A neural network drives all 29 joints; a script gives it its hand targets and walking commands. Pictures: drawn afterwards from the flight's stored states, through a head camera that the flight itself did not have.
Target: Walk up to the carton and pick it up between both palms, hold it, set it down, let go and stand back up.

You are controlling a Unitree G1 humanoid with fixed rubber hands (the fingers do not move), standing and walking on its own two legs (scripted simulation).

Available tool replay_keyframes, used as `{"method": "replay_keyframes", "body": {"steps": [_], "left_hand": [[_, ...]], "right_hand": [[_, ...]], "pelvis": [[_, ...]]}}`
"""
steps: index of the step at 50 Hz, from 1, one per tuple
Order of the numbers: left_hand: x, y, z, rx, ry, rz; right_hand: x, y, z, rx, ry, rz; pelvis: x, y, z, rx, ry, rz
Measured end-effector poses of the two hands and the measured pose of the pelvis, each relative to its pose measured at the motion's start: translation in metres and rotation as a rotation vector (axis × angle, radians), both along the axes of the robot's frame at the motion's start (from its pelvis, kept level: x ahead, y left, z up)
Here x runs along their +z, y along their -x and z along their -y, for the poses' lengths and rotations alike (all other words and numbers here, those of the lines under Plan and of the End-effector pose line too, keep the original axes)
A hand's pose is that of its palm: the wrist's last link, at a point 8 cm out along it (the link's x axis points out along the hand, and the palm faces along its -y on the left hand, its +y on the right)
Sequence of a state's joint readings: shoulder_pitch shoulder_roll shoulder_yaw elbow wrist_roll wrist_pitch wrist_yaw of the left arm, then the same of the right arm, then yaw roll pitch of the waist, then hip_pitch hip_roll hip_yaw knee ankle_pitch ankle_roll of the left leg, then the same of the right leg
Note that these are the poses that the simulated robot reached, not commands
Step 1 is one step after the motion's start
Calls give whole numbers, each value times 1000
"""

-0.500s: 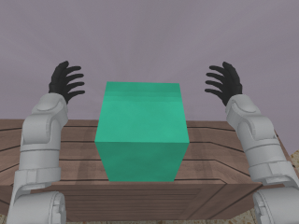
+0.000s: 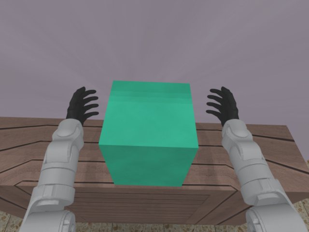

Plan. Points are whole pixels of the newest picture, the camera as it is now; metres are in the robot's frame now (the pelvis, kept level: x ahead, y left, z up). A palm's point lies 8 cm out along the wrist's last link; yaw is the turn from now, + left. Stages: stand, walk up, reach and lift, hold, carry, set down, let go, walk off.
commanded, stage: reach and lift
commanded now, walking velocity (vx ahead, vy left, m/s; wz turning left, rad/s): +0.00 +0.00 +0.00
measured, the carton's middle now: (149, 137) +0.37 +0.07 +0.00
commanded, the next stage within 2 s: none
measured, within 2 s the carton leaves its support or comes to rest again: neither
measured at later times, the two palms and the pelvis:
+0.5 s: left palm (84, 124) +0.36 +0.25 +0.04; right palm (217, 124) +0.41 -0.12 +0.05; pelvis +0.00 +0.01 -0.01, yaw +0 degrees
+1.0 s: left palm (97, 125) +0.37 +0.21 +0.04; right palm (206, 122) +0.41 -0.09 +0.05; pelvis +0.00 +0.01 -0.01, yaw +0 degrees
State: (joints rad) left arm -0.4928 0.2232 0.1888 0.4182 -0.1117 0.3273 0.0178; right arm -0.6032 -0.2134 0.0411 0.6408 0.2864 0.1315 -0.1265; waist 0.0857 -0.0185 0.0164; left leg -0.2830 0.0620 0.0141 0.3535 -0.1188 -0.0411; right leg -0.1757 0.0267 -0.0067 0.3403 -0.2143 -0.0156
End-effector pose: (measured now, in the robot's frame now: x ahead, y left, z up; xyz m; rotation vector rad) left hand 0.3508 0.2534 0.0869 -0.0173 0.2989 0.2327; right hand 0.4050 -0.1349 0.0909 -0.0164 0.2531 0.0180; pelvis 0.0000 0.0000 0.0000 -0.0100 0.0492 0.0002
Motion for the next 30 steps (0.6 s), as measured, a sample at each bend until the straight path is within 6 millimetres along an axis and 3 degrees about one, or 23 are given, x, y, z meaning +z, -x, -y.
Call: {"method": "replay_keyframes", "body": {"steps": [9, 18, 30], "left_hand": [[-17, -8, 1, 8, -8, 44], [-50, -9, 6, -4, 6, 50], [-38, -17, 7, -28, -18, 87]], "right_hand": [[-17, -8, -17, 12, 30, 7], [-39, -2, -17, -9, 46, -10], [-33, -5, -16, -8, 19, 6]], "pelvis": [[-2, 0, 1, 12, 4, -56], [-5, -5, -4, 16, 10, -87], [-6, -3, -16, -3, 16, -118]]}}
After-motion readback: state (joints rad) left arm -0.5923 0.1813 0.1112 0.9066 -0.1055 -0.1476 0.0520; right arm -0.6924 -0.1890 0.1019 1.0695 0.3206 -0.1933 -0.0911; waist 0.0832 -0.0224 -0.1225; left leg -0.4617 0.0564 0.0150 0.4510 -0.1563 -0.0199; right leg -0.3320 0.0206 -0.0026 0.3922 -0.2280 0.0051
